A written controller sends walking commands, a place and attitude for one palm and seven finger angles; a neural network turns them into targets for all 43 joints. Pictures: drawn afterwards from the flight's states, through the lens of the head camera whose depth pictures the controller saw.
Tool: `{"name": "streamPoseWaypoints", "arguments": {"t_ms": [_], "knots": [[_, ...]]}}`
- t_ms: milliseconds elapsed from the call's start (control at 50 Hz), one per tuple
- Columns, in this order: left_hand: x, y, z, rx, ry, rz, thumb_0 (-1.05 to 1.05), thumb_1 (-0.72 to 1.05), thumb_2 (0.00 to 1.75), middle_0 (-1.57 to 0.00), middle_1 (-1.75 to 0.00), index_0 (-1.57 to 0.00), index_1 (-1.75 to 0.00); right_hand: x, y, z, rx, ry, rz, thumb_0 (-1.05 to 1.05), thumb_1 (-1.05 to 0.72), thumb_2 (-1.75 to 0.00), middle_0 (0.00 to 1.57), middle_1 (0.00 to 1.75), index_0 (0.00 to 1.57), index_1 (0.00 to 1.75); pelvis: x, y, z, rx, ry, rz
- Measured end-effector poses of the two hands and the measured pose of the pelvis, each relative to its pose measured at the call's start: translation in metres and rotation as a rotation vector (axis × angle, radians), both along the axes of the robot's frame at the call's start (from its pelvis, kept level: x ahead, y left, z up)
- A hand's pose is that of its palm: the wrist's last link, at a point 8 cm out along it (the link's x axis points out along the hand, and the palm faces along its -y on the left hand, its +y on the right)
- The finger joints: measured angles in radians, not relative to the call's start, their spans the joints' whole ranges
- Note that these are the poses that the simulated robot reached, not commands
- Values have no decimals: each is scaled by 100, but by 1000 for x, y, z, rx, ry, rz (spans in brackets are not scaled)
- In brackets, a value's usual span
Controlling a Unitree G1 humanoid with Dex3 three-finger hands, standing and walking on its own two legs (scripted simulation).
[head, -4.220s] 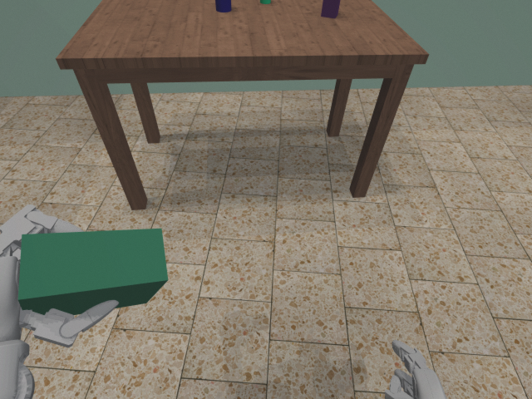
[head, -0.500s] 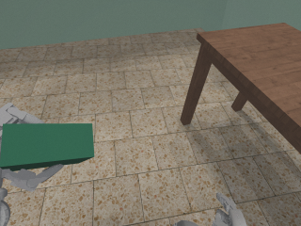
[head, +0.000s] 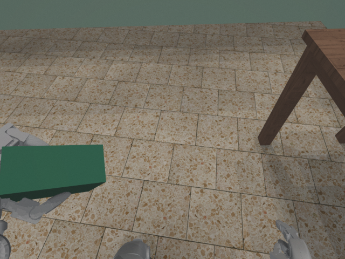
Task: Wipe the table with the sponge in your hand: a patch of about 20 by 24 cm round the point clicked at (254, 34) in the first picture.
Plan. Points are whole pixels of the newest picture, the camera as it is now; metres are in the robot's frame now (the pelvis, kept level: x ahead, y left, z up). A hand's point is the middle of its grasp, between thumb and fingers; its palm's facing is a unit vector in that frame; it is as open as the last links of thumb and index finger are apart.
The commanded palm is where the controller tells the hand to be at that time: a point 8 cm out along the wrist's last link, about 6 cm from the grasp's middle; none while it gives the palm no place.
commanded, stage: walk to a spot facing it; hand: left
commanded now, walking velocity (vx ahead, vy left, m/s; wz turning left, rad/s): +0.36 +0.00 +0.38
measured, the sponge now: (69, 172) +0.23 +0.19 +0.15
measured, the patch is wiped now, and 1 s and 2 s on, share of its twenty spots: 0.00 0.00 0.00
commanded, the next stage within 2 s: turn to face it in 1.18 s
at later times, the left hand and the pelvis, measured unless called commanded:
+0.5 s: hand (40, 140) +0.27 +0.25 +0.18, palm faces +0.56 -0.66 -0.49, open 10.4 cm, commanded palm +0.23 +0.28 +0.17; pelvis +0.11 -0.02 -0.02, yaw +9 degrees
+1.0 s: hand (37, 101) +0.37 +0.31 +0.16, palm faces +0.65 -0.63 -0.43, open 10.4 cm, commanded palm +0.29 +0.32 +0.17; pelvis +0.23 +0.01 -0.03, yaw +19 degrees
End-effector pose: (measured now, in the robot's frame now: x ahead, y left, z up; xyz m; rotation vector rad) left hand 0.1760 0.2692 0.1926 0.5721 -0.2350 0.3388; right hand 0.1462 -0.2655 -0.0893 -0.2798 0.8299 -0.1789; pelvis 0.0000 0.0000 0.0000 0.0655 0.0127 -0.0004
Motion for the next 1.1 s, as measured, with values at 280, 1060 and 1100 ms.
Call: {"name": "streamPoseWaypoints", "arguments": {"t_ms": [280, 1060, 1100], "knots": [[36, 33, -11, -21, -103, 36, -1, -52, 101, -69, -136, -70, -136, 83, 88, 0, 152, -96, 110, 2, -91, -89, 20, 30, 20, 29, 49, 12, -14, -55, -25, 85], [154, 65, -10, 17, -116, 302, -1, -52, 101, -69, -137, -69, -137, 322, 127, -7, 142, -51, 353, 2, -91, -90, 20, 30, 20, 29, 244, 6, -18, -62, -27, 355], [154, 58, -2, 20, -109, 298, -1, -52, 101, -69, -137, -69, -137, 327, 143, -5, 181, -42, 390, 2, -91, -89, 20, 30, 20, 29, 254, 5, -13, -70, -19, 369]]}}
